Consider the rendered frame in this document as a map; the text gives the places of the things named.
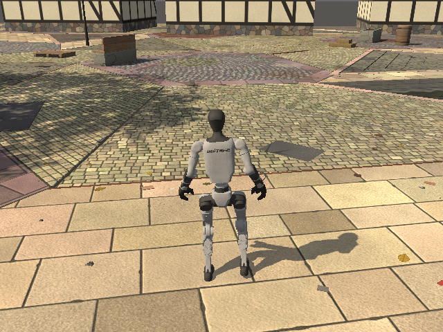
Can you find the left robot upper arm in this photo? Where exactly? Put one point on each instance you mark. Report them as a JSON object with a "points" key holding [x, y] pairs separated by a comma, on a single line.
{"points": [[193, 158]]}

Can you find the robot left hand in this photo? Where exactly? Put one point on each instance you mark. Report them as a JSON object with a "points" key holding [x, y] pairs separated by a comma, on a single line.
{"points": [[181, 193]]}

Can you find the robot right forearm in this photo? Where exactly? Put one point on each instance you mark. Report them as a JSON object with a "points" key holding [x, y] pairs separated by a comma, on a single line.
{"points": [[256, 178]]}

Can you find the right robot upper arm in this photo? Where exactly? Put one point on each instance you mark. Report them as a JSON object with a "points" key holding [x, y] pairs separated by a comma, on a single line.
{"points": [[245, 155]]}

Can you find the robot left forearm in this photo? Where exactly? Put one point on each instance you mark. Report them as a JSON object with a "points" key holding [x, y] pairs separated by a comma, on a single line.
{"points": [[186, 181]]}

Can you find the left robot thigh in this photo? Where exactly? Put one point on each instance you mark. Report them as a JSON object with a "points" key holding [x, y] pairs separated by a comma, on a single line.
{"points": [[206, 208]]}

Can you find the left robot shin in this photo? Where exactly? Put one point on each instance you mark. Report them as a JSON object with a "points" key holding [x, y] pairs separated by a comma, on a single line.
{"points": [[208, 249]]}

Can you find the robot right hand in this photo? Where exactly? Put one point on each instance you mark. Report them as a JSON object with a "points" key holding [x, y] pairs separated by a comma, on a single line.
{"points": [[258, 190]]}

